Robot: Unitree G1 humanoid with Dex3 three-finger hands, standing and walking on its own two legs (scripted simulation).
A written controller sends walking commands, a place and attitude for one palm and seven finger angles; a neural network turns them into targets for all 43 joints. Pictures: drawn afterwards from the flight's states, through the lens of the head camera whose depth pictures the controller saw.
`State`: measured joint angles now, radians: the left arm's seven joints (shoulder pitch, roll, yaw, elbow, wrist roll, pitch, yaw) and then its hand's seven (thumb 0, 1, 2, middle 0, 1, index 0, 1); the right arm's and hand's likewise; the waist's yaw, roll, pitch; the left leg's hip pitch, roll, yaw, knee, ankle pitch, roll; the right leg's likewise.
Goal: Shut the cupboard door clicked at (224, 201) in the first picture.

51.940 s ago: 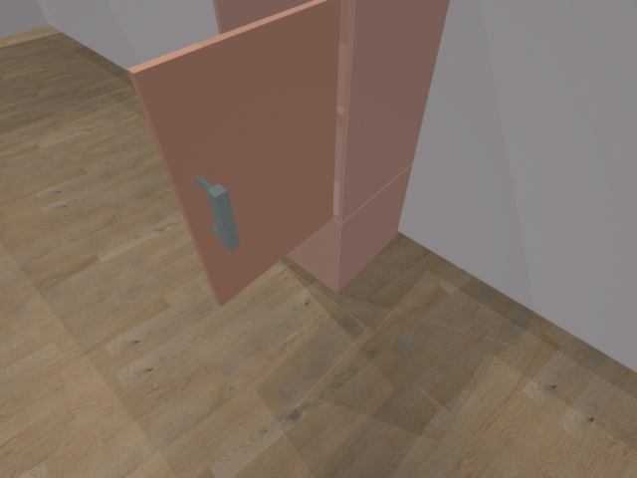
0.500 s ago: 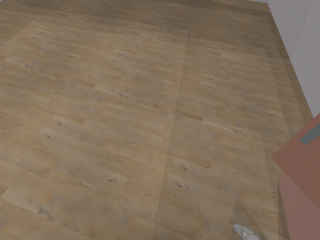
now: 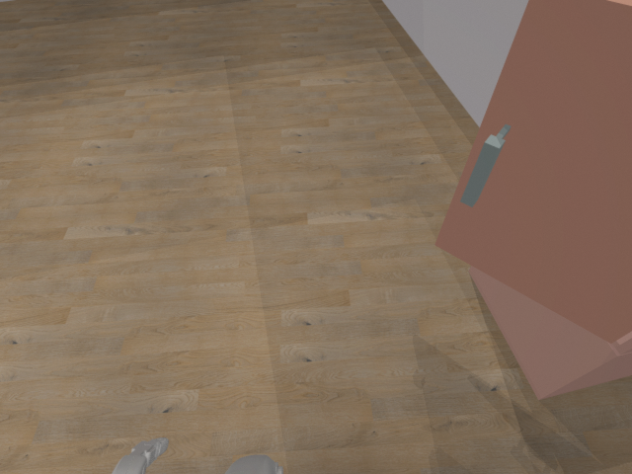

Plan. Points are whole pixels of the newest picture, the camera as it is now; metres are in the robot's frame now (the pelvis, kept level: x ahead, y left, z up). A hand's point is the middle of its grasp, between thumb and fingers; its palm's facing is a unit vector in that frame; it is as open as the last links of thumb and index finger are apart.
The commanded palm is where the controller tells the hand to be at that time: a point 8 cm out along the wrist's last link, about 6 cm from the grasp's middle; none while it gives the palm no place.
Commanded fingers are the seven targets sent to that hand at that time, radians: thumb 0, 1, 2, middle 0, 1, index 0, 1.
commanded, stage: turn to face it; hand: left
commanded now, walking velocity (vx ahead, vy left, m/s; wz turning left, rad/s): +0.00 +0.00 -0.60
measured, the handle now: (486, 166) +0.61 -0.28 -0.02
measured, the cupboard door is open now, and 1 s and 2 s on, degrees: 38 38 38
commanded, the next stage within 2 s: take the last steps up to it in 1.00 s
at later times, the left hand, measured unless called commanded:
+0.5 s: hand (184, 442) +0.18 +0.21 -0.15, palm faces -0.27 -0.94 -0.21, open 7.4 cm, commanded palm none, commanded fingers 0.00 0.90 0.90 -0.20 -0.30 -0.20 -0.30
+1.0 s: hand (230, 428) +0.20 +0.15 -0.17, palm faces -0.45 -0.87 -0.19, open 7.4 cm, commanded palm none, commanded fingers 0.00 0.90 0.90 -0.20 -0.30 -0.20 -0.30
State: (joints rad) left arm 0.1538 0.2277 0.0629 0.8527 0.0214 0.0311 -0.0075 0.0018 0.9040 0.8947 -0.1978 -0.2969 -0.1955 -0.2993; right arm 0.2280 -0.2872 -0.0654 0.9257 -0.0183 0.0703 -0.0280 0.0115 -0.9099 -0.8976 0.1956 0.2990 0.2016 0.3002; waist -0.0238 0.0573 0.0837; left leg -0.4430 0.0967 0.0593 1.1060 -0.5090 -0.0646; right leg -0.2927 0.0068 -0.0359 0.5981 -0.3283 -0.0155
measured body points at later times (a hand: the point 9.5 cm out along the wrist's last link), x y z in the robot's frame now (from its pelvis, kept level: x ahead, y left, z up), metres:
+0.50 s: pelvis +0.02 +0.03 +0.01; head +0.07 +0.04 +0.46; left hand +0.19 +0.26 -0.13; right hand +0.02 -0.23 -0.12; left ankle +0.05 +0.14 -0.73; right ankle -0.04 -0.09 -0.67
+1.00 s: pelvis +0.05 +0.02 +0.00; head +0.09 +0.02 +0.45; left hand +0.23 +0.20 -0.15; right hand +0.00 -0.25 -0.13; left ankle +0.11 +0.11 -0.73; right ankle -0.03 -0.08 -0.73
